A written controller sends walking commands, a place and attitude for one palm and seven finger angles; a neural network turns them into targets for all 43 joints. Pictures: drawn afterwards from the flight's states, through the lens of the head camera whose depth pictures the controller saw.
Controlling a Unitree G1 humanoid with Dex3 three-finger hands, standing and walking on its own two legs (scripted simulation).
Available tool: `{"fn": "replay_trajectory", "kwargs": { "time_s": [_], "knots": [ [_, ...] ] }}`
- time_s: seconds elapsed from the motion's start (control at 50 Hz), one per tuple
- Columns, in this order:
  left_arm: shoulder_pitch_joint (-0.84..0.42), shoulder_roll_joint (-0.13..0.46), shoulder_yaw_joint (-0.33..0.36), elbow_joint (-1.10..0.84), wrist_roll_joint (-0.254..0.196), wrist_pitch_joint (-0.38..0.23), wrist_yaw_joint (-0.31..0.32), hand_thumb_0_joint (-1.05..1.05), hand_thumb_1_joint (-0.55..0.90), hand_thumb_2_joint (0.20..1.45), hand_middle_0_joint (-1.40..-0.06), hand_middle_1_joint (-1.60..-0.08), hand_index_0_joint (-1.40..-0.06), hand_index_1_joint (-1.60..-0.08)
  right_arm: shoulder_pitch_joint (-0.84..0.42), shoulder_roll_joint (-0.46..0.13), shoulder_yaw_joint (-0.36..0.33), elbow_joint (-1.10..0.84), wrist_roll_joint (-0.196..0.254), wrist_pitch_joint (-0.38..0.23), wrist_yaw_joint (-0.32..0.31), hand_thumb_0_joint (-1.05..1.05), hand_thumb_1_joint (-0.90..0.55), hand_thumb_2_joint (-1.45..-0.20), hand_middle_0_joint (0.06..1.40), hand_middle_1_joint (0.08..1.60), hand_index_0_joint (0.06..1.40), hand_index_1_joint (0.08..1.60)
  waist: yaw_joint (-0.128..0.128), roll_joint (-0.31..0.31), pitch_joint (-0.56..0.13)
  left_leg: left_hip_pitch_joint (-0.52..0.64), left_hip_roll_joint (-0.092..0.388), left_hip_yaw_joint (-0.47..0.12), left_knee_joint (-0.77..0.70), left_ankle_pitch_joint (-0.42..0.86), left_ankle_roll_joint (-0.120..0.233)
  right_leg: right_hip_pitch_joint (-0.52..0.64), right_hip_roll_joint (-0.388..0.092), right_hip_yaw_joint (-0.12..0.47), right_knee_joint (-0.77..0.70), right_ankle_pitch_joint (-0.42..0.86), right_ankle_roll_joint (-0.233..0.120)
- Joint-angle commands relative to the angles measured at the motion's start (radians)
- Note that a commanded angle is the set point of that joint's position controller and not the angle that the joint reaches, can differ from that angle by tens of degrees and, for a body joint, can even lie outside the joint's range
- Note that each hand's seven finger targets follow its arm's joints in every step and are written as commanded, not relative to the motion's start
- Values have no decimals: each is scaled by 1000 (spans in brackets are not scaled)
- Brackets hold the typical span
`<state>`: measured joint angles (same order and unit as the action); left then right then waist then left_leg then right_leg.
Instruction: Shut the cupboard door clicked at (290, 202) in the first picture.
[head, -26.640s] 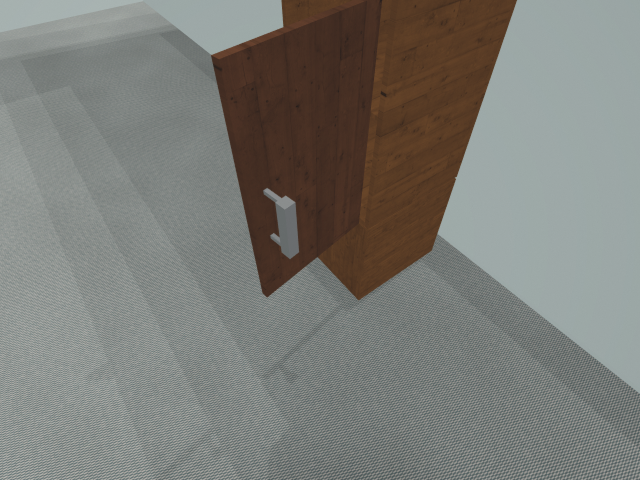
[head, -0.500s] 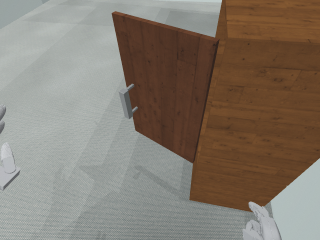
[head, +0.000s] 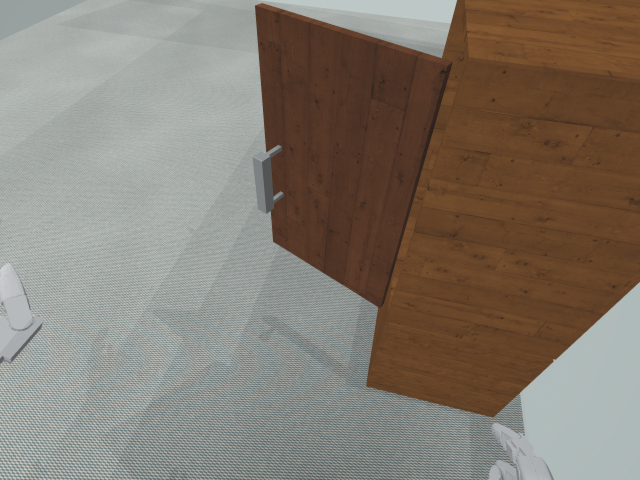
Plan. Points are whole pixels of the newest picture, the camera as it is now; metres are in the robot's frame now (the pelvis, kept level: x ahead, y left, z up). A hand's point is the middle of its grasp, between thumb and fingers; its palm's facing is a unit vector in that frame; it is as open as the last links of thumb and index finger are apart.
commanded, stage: step back with the hand held close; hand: left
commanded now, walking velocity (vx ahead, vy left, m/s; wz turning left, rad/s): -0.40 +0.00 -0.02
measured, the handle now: (271, 179) +0.72 +0.15 -0.07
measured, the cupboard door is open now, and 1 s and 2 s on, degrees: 66 66 66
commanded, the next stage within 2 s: stop stepping back and stand still in 0.50 s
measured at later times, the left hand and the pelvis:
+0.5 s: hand (77, 381) +0.16 +0.21 +0.17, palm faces +0.26 -0.83 -0.49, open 7.4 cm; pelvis -0.09 -0.02 +0.01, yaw -5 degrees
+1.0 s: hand out of the picture -0.01 +0.23 +0.17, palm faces +0.40 -0.84 -0.38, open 7.4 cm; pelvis -0.21 -0.02 +0.01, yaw -1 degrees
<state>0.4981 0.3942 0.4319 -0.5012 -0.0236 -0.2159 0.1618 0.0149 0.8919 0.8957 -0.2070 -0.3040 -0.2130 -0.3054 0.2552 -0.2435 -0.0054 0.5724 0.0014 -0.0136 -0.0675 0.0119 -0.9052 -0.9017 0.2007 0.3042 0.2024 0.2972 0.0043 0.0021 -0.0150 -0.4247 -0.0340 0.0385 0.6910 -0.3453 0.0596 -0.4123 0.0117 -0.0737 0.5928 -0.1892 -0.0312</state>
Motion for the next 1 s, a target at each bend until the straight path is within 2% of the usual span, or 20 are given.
{"fn": "replay_trajectory", "kwargs": {
  "time_s": [0.0, 0.04, 0.1, 0.16, 0.26, 0.34, 0.38, 0.44, 0.5, 0.52, 0.54, 0.56, 0.6, 0.66, 0.76, 0.82, 0.86, 0.9, 0.92, 0.98],
  "knots": [
    [-34, 228, 122, -202, -12, -75, 35, 0, 900, 900, -200, -300, -200, -300, -104, -112, -52, -146, 3, -51, -1, 0, -900, -900, 200, 300, 200, 300, -28, -62, -55, -36, 71, -132, -112, -89, -10, 43, -217, 301, -256, -234, -57],
    [13, 250, 155, -213, -14, -82, 41, 0, 900, 900, -200, -300, -200, -300, -112, -123, -52, -149, 3, -52, -9, 0, -900, -900, 200, 300, 200, 300, -24, 20, -76, -84, 109, -180, -229, -100, 10, 110, -142, 216, -172, -178, -22],
    [40, 242, 193, -238, 1, -101, 32, 0, 900, 900, -200, -300, -200, -300, -142, -136, -56, -159, 2, -67, -22, 0, -900, -900, 200, 300, 200, 300, -5, 210, -112, -393, 276, -344, -476, -285, 78, 435, 25, 105, 161, 10, 39],
    [17, 246, 210, -242, 11, -101, 15, 0, 900, 900, -200, -300, -200, -300, -146, -131, -67, -152, -20, -80, -27, 0, -900, -900, 200, 300, 200, 300, -1, 199, -91, -456, 348, -402, -540, -326, 107, 470, 68, 109, 308, -66, 47],
    [44, 177, 124, -208, -24, -105, -6, 0, 900, 900, -200, -300, -200, -300, -120, -107, -56, -86, -33, -123, -18, 0, -900, -900, 200, 300, 200, 300, -5, 140, -93, 11, 300, -338, -433, 203, 69, 171, 66, 93, 64, -250, 39],
    [-12, 194, 90, -252, -27, -106, -8, 0, 900, 900, -200, -300, -200, -300, -94, -108, -62, -10, -33, -154, 8, 0, -900, -900, 200, 300, 200, 300, 3, 226, -298, 605, 276, -238, -255, 1080, 20, -23, 59, 87, -137, -234, 56],
    [-41, 208, 90, -306, -32, -102, -13, 0, 900, 900, -200, -300, -200, -300, -113, -102, -66, -17, -23, -157, 22, 0, -900, -900, 200, 300, 200, 300, 10, 263, -403, 758, 260, -186, -202, 1228, 10, -30, 64, 82, -140, -201, 63],
    [45, 298, 201, -393, -46, -99, -17, 0, 900, 900, -200, -300, -200, -300, -147, -94, -67, -64, -23, -151, 35, 0, -900, -900, 200, 300, 200, 300, 30, 237, -495, 724, 263, -183, -203, 1094, 26, 77, 64, 73, -162, -156, 64],
    [149, 350, 302, -424, -80, -96, -38, 0, 900, 900, -200, -300, -200, -300, -219, -80, -54, -140, -5, -112, 38, 0, -900, -900, 200, 300, 200, 300, 45, 175, -439, 403, 236, -121, -225, 701, 5, 281, 25, 45, -242, 54, 58],
    [186, 371, 325, -411, -89, -96, -44, 0, 900, 900, -200, -300, -200, -300, -222, -63, -45, -162, 7, -86, 36, 0, -900, -900, 200, 300, 200, 300, 34, 33, -381, 295, 169, -54, -154, 507, -20, 281, -56, 98, -282, 231, 53],
    [233, 418, 379, -382, -95, -96, -39, 0, 900, 900, -200, -300, -200, -300, -220, -38, -33, -171, 20, -62, 27, 0, -900, -900, 200, 300, 200, 300, 33, -172, -348, 154, 84, 14, -26, 171, -63, 298, -214, 186, -295, 527, 41],
    [242, 371, 346, -302, -99, -93, -38, 0, 900, 900, -200, -300, -200, -300, -253, -42, -33, -187, 47, -56, 15, 0, -900, -900, 200, 300, 200, 300, 38, -301, -227, -50, 4, 2, 177, -106, -84, 255, -329, 272, -262, 775, 38],
    [287, 320, 315, -153, -75, -62, -29, 0, 900, 900, -200, -300, -200, -300, -243, -36, -28, -142, 37, -52, 2, 0, -900, -900, 200, 300, 200, 300, 12, -185, -132, -141, 34, -81, 349, -105, -72, 175, -334, 211, -202, 754, 17],
    [101, 240, 200, -11, -58, 23, 3, 0, 900, 900, -200, -300, -200, -300, -204, -51, -7, -125, 21, -28, -29, 0, -900, -900, 200, 300, 200, 300, -21, 34, -40, -76, 66, -23, 172, -13, -80, 167, -279, 208, -178, 612, -70],
    [-144, 159, -2, 76, -29, 51, 31, 0, 900, 900, -200, -300, -200, -300, -140, -100, -36, -99, 34, -53, -38, 0, -900, -900, 200, 300, 200, 300, -5, -226, 12, 6, 33, 28, 9, -27, -34, 248, -266, 216, -199, 598, 49],
    [-160, 182, -10, -113, -10, 40, 43, 0, 900, 900, -200, -300, -200, -300, -146, -106, -42, -128, 32, -56, -37, 0, -900, -900, 200, 300, 200, 300, -10, -239, -18, 57, 27, 30, -176, 22, -6, 337, -250, 196, -129, 682, 51],
    [-142, 248, 56, -291, -8, 15, 56, 0, 900, 900, -200, -300, -200, -300, -133, -116, -46, -141, 24, -68, -41, 0, -900, -900, 200, 300, 200, 300, -24, -16, -116, 247, 94, -22, -312, 351, 11, 310, -162, 120, 35, 547, 60],
    [-81, 286, 114, -420, 1, -24, 58, 0, 900, 900, -200, -300, -200, -300, -86, -94, -39, -151, 10, -106, -19, 0, -900, -900, 200, 300, 200, 300, -6, 240, -189, 484, 231, -158, -250, 801, 37, 62, -49, 43, 137, 27, 59],
    [-47, 294, 128, -425, 1, -32, 54, 0, 900, 900, -200, -300, -200, -300, -77, -72, -29, -130, -4, -124, -9, 0, -900, -900, 200, 300, 200, 300, -18, 323, -154, 474, 247, -204, -285, 838, 40, -2, -27, 30, 141, -184, 40],
    [-55, 273, 157, -375, -7, -34, 53, 0, 900, 900, -200, -300, -200, -300, -107, -76, -30, -94, -13, -153, -7, 0, -900, -900, 200, 300, 200, 300, -14, 255, -43, 218, 303, -249, -447, 189, 66, 59, -17, 32, 222, -301, 35]
  ]
}}
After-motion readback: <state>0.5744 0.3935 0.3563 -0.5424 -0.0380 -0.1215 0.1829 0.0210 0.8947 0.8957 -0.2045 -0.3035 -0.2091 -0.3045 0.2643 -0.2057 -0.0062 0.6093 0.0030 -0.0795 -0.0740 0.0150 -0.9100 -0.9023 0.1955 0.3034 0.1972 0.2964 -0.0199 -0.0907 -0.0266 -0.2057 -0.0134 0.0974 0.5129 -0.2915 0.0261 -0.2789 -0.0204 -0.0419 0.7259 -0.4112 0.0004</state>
